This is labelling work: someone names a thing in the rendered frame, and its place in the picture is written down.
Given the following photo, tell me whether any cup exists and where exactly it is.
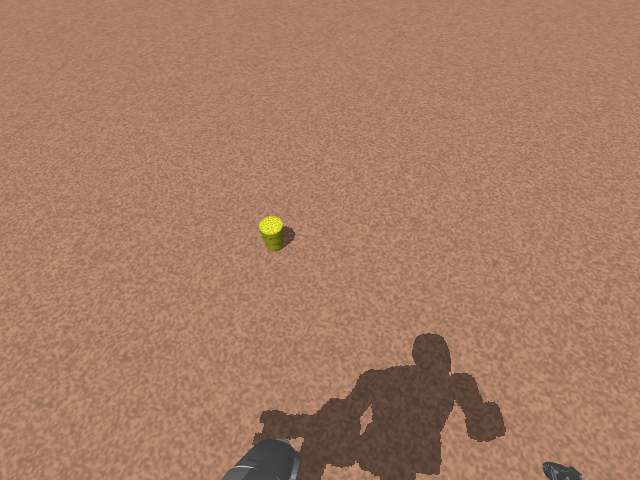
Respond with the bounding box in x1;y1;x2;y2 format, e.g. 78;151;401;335
259;216;284;252

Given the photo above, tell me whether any right robot hand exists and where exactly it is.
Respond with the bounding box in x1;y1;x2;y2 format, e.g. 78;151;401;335
542;462;584;480

